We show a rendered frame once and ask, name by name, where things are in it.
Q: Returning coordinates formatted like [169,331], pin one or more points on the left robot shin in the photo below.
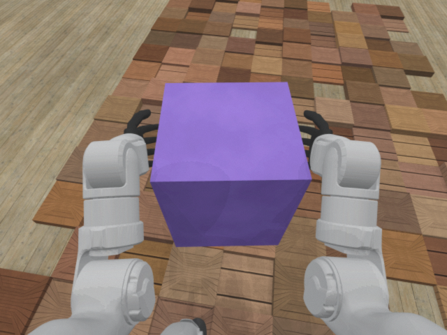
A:
[189,320]

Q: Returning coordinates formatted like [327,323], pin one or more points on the right robot hand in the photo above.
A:
[320,123]

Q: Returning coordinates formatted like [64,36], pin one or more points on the robot left forearm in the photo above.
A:
[111,171]

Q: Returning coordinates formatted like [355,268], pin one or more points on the left robot upper arm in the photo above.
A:
[109,298]

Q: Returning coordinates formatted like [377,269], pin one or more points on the carton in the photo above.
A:
[229,167]

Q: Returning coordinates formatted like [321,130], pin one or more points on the robot right forearm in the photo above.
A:
[350,172]

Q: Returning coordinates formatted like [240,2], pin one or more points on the left robot hand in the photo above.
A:
[132,127]

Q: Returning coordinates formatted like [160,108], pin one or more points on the right robot upper arm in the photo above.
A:
[351,297]

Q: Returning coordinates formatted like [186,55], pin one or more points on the robot left foot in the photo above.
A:
[201,325]

